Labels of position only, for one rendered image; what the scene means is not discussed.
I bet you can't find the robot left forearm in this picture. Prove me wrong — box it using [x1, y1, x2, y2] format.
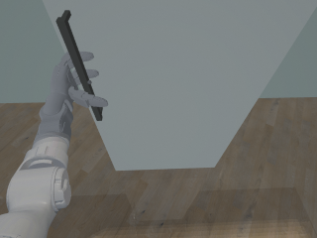
[6, 93, 73, 211]

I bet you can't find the fridge door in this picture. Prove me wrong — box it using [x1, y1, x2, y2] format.
[43, 0, 317, 171]

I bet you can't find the left robot upper arm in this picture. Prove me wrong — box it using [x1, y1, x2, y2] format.
[0, 166, 71, 238]

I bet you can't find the robot left hand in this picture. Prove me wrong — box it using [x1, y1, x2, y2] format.
[50, 51, 108, 108]

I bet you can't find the handle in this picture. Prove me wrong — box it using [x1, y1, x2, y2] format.
[56, 10, 103, 121]

